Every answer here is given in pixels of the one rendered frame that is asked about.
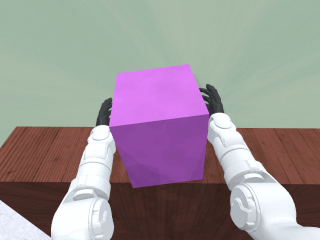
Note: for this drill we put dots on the right robot hand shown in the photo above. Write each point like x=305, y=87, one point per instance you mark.
x=214, y=101

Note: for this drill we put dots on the left robot upper arm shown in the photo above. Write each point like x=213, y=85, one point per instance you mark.
x=86, y=219

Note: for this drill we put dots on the right robot upper arm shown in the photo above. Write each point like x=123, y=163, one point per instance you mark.
x=265, y=210

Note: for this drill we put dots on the left robot hand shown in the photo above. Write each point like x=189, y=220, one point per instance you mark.
x=104, y=113

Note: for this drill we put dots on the carton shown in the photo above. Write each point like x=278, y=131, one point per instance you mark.
x=159, y=123

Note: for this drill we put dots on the robot left forearm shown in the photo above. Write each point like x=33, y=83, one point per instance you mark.
x=93, y=176

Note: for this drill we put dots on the pedestal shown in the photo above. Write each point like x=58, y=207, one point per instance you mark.
x=38, y=164

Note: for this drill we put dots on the robot right forearm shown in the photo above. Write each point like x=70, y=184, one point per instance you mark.
x=234, y=156

